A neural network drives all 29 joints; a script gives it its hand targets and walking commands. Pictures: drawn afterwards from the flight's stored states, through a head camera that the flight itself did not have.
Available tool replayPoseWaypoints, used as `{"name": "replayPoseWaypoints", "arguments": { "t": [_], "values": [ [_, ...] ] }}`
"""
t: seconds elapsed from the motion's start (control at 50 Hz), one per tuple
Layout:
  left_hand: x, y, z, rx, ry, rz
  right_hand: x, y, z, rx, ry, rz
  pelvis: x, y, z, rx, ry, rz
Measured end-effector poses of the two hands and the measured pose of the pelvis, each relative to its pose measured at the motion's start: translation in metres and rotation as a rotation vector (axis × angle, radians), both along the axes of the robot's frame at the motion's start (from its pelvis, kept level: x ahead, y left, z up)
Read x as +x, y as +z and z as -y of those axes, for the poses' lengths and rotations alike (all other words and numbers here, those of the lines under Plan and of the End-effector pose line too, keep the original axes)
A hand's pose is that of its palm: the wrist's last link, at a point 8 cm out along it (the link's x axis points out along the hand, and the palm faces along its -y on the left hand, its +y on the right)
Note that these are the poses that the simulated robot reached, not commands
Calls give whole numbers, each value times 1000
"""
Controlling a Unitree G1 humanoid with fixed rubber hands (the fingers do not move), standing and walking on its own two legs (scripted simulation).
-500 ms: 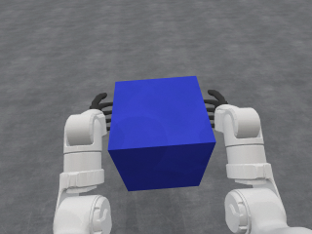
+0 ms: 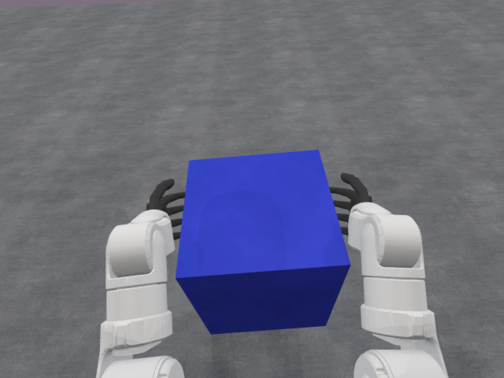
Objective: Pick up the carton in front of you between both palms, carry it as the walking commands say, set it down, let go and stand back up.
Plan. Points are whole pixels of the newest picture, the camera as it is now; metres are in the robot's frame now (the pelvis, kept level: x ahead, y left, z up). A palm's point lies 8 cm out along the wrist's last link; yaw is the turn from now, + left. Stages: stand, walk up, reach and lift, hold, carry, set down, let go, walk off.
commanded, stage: carry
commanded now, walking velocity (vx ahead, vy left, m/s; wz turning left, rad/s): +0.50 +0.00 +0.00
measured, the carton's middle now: (261, 247) +0.33 +0.01 +0.02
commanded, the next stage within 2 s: none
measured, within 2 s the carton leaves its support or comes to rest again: neither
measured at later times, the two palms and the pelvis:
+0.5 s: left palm (202, 143) +0.52 +0.12 +0.10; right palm (354, 142) +0.52 -0.18 +0.10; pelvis +0.25 -0.03 +0.00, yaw +1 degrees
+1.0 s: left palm (190, 143) +0.54 +0.15 +0.09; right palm (335, 136) +0.55 -0.15 +0.09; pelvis +0.29 -0.01 +0.00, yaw +2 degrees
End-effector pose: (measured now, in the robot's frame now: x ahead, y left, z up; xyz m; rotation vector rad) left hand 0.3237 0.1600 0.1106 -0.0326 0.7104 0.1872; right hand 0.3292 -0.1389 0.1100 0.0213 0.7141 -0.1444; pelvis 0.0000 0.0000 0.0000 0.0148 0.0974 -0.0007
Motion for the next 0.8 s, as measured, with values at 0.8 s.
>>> {"name": "replayPoseWaypoints", "arguments": {
  "t": [0.8],
  "values": [
    [230,-11,20,-7,29,19,238,-6,19,-3,15,28,290,3,23,-33,30,34]
  ]
}}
